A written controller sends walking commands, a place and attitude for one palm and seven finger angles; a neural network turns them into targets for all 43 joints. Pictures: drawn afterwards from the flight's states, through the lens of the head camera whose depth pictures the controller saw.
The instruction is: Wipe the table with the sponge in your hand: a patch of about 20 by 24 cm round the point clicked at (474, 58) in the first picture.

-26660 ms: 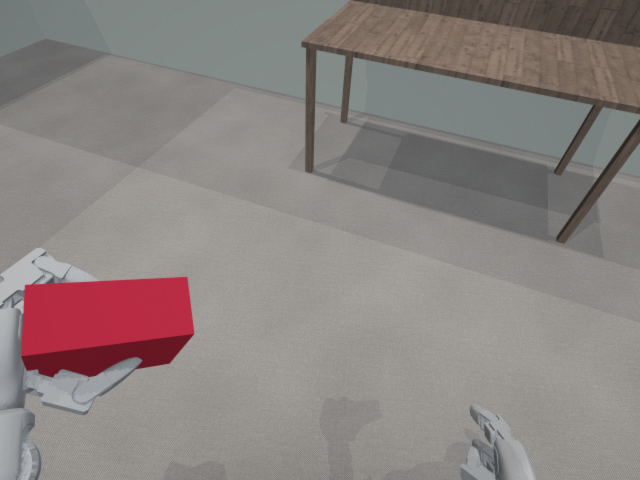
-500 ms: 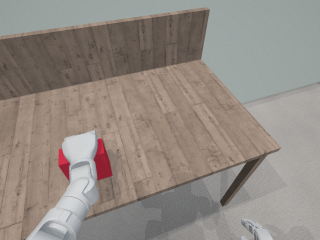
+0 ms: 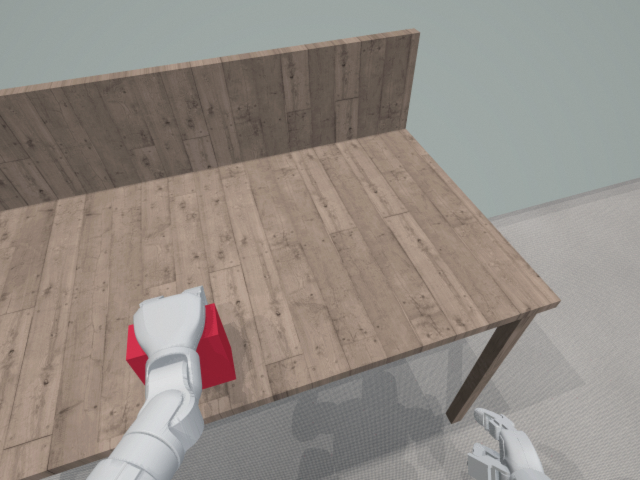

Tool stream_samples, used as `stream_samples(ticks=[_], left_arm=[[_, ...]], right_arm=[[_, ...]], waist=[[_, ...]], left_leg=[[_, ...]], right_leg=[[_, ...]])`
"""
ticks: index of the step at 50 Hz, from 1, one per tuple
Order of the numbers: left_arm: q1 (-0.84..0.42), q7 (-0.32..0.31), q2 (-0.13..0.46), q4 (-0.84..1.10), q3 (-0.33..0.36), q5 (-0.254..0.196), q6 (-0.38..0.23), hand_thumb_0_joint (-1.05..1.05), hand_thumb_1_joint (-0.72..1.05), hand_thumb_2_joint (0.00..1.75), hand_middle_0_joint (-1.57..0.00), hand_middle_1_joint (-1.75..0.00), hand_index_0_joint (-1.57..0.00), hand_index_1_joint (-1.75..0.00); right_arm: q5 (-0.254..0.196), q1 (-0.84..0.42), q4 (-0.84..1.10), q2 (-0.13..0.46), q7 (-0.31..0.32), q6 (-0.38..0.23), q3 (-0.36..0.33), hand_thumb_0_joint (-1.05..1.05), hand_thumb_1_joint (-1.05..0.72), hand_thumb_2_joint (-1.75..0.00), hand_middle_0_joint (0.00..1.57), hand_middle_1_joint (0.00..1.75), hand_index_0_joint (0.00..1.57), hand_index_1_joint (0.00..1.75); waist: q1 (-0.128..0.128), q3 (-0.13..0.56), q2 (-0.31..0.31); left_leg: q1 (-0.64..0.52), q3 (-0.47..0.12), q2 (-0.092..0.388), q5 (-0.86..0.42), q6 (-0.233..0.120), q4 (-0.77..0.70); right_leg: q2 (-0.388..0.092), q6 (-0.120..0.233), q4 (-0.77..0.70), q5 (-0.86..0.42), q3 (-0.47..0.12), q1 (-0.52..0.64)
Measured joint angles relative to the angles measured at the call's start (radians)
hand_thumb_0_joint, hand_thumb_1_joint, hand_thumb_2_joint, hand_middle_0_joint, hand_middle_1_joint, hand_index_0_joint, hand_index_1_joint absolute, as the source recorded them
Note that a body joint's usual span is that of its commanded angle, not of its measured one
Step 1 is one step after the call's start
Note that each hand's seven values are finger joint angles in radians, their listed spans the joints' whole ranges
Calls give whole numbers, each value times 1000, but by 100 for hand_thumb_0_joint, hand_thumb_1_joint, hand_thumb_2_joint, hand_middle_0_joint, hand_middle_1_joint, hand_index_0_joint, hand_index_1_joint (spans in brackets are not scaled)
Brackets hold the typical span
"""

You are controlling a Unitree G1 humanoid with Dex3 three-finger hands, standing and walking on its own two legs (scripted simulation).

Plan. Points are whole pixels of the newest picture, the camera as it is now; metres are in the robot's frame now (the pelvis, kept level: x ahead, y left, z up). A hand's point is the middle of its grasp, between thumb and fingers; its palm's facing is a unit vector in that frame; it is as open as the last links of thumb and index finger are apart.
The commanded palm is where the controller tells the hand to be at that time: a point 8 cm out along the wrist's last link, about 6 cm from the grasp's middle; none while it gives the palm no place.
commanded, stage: slide across to the third lane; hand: left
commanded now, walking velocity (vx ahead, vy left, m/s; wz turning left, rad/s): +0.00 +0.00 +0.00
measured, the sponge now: (189, 361) +0.29 +0.24 -0.06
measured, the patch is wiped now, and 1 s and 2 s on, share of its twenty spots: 0.70 0.85 0.90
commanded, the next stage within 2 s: wipe forward along the third lane in 1.06 s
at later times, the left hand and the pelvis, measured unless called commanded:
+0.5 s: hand (197, 342) +0.30 +0.21 -0.01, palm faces -0.09 -0.02 -1.00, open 9.9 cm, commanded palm +0.27 +0.17 +0.03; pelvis -0.01 +0.00 +0.00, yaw +1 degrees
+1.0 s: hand (229, 331) +0.32 +0.17 -0.02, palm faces -0.10 -0.01 -1.00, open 9.9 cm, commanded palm +0.29 +0.14 +0.03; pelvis -0.03 -0.01 +0.00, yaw +1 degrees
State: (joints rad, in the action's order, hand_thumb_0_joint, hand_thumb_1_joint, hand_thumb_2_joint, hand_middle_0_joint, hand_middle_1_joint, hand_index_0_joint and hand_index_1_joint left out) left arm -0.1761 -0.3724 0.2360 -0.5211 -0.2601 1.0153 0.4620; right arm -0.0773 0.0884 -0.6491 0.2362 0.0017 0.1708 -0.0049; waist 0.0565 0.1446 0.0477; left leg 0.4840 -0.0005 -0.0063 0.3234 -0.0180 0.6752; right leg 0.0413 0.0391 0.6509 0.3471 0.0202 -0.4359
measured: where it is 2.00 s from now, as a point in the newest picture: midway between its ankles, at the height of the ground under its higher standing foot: outside the picture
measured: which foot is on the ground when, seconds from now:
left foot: down 0.00-1.00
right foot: down 0.00-1.00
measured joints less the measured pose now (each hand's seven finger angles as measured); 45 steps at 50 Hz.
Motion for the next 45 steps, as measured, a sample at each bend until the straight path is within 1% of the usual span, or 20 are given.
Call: stream_samples(ticks=[9, 14, 18, 23, 30, 34, 39, 42, 45], left_arm=[[-39, 16, 4, -37, 6, 0, -1, 0, -46, 104, -71, -137, -72, -137], [-52, 23, 7, -43, -9, -12, 4, -1, -46, 104, -71, -137, -72, -137], [-46, 20, 3, -36, -28, -22, -7, -1, -46, 104, -72, -137, -73, -137], [-66, 7, -18, -65, -57, -24, -6, -1, -46, 104, -72, -137, -73, -137], [-141, -7, -51, -154, -98, -28, 1, -1, -46, 104, -72, -137, -73, -137], [-184, -16, -69, -203, -116, -35, -5, -1, -46, 104, -72, -137, -73, -137], [-234, -33, -91, -262, -134, -47, -6, -1, -46, 104, -72, -137, -73, -137], [-269, -41, -104, -304, -142, -55, -1, -1, -47, 104, -72, -137, -73, -137], [-295, -48, -114, -339, -134, -59, -1, -1, -47, 104, -72, -137, -73, -137]], right_arm=[[1, 11, -11, 10, 14, -3, -10, 1, -91, -89, 20, 30, 20, 30], [2, 22, -21, 12, 12, -7, -22, 1, -91, -89, 20, 30, 20, 30], [1, 28, -32, 10, 7, -12, -27, 1, -91, -89, 20, 30, 20, 30], [-1, 22, -45, 2, 1, -17, -25, 1, -91, -89, 20, 30, 20, 30], [0, 0, -53, -12, -9, -21, -24, 1, -91, -89, 20, 30, 20, 30], [2, -9, -58, -17, -15, -21, -27, 1, -91, -89, 20, 30, 20, 30], [2, -17, -67, -22, -17, -17, -25, 1, -91, -89, 20, 30, 20, 30], [2, -18, -73, -24, -17, -16, -25, 1, -91, -89, 20, 30, 20, 30], [5, -14, -79, -25, -17, -14, -27, 1, -91, -89, 20, 30, 20, 30]], waist=[[-6, -8, 0], [-9, -13, 10], [-6, -13, 18], [-1, -17, 18], [8, -18, 18], [14, -14, 19], [13, -15, 16], [7, -17, 14], [3, -17, 13]], left_leg=[[18, -3, 2, -7, 4, 7], [19, -6, 2, -11, 3, 8], [9, -6, 1, -13, 2, 3], [-3, -8, -3, -20, 2, -5], [6, -16, -6, -30, 4, -6], [18, -22, -7, -34, 6, -1], [25, -27, -7, -39, 9, -1], [29, -29, -6, -43, 11, -1], [34, -28, -3, -47, 13, -3]], right_leg=[[2, 4, 12, -4, 3, -19], [2, 4, 10, -8, 6, -19], [1, 3, 5, -11, 6, -9], [-2, 2, 0, -14, 8, 3], [-5, 4, 2, -19, 16, -4], [-6, 6, 8, -20, 22, -14], [-6, 8, 10, -23, 27, -21], [-5, 10, 11, -26, 30, -25], [-2, 12, 10, -30, 29, -32]])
